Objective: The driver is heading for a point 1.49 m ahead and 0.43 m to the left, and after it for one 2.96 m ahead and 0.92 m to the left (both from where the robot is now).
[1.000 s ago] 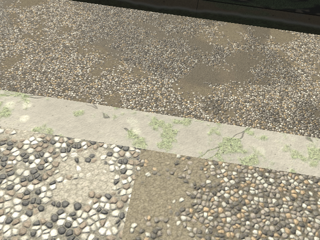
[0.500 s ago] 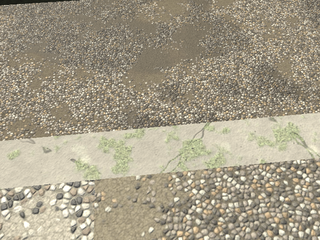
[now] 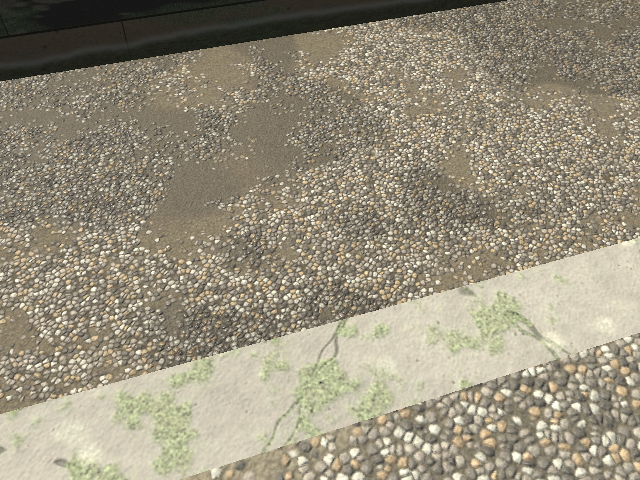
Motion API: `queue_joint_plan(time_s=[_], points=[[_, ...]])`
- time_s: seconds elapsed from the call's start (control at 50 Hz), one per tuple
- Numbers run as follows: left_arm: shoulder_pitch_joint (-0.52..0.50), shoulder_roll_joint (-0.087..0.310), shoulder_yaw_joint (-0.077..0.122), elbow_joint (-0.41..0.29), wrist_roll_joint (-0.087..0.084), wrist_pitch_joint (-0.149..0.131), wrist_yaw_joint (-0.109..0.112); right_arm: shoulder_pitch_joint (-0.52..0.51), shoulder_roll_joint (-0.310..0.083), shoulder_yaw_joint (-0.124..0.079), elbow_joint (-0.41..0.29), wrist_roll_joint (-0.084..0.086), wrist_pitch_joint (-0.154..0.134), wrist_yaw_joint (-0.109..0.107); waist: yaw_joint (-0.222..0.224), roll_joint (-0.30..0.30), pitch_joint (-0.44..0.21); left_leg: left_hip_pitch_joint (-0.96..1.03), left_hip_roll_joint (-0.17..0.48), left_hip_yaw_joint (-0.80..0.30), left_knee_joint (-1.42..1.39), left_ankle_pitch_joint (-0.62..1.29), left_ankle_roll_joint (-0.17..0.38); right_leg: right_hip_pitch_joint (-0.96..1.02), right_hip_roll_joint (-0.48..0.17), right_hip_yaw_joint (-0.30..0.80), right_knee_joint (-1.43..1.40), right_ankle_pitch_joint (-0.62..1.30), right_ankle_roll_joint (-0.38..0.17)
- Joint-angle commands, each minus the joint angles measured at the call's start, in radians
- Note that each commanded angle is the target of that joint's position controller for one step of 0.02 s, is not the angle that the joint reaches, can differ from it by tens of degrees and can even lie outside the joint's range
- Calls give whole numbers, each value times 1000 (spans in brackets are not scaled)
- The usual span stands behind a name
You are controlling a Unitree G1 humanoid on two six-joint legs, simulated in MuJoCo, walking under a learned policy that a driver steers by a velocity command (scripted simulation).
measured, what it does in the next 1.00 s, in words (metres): steps on the spot: right foot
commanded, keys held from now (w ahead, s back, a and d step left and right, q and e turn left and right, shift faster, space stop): no key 1.00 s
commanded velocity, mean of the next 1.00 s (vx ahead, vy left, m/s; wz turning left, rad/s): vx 0.01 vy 0.00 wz -0.04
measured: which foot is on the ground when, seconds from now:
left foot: down 0.00-1.00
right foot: up 0.00-0.14, down 0.16-1.00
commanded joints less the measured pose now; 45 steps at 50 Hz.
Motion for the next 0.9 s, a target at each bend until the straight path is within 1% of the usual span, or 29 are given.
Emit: queue_joint_plan(time_s=[0.02,0.04,0.06,0.08,0.1,0.12,0.14,0.16,0.18,0.2,0.22,0.24,0.26,0.28,0.32,0.38,0.46,0.62,0.74,0.9], points=[[82,56,23,-20,-2,20,8,-59,-138,-37,-55,3,1,5,40,170,-98,120,213,-218,-159,280,168,-3,-74,-31,-61,47,36],[79,35,16,-15,0,18,7,-57,-132,-37,-50,3,5,5,32,195,-108,121,193,-186,-152,294,166,37,-76,-58,-139,66,38],[68,26,13,-13,0,15,5,-38,-130,-38,-41,5,8,4,17,212,-125,140,191,-179,-143,303,172,67,-80,-69,-209,95,36],[67,30,16,-10,-1,13,2,-21,-133,-39,-32,8,10,4,8,220,-141,158,198,-186,-135,295,180,93,-80,-76,-271,140,31],[77,34,18,-2,-2,11,-1,-20,-134,-38,-27,13,13,3,13,219,-150,162,201,-188,-124,265,181,126,-80,-86,-349,205,22],[95,30,18,10,0,9,-4,-28,-130,-35,-24,18,16,2,27,210,-151,147,194,-181,-114,211,170,175,-74,-104,-456,298,6],[98,28,17,16,8,8,-8,-12,-119,-30,-13,23,16,3,31,194,-141,122,179,-174,-112,137,140,222,-72,-106,-553,384,-15],[86,59,20,7,24,7,-9,17,-109,-25,-1,19,10,5,20,149,-137,76,161,-162,-100,37,88,269,-117,-50,-566,451,-42],[67,122,32,-3,27,7,-5,41,-105,-23,-4,4,2,11,-23,28,-120,43,98,-97,-53,-67,38,255,-191,26,-555,496,-88],[43,93,26,20,21,6,-9,47,-61,-14,-1,-8,-2,15,-49,-101,-101,111,37,-14,-50,-99,-11,137,-192,37,-580,288,-128],[23,43,14,13,27,-1,-14,0,-80,-17,5,-10,-1,14,-23,-79,-55,159,37,-7,-35,-67,-33,59,-173,39,-619,158,-123],[25,32,9,22,34,-9,-12,-18,-85,-23,8,-4,1,10,-19,-61,-35,180,41,-9,-28,-36,-31,31,-165,31,-632,132,-105],[25,41,9,26,32,-19,-10,-14,-85,-24,18,1,5,3,-18,-53,-14,185,46,-16,-26,-5,-26,23,-154,21,-630,166,-91],[33,45,9,33,28,-28,-8,1,-90,-27,26,2,7,-1,-17,-49,-5,183,48,-21,-29,22,-24,32,-151,16,-623,204,-83],[66,43,8,54,23,-38,-1,17,-87,-30,46,7,5,-5,-12,-36,-8,186,51,-24,-32,54,-22,57,-143,6,-606,267,-77],[88,32,5,75,20,-39,4,29,-83,-34,80,11,4,-8,-5,-16,-7,187,51,-21,-34,89,-30,84,-136,1,-597,322,-81],[104,24,4,103,17,-38,5,41,-87,-41,126,16,7,-13,0,9,-13,201,55,-21,-35,134,-37,115,-129,-7,-591,388,-84],[120,10,5,169,14,-38,6,54,-97,-49,222,22,15,-27,3,20,-21,223,60,-17,-38,182,-41,158,-114,-29,-591,491,-83],[135,3,3,220,14,-39,8,57,-97,-50,290,24,23,-36,3,16,-11,230,58,-12,-45,182,-40,167,-106,-42,-600,511,-80],[161,-10,-5,278,15,-42,11,60,-88,-48,364,26,34,-42,1,18,9,232,55,-6,-59,160,-40,161,-98,-55,-616,482,-75]])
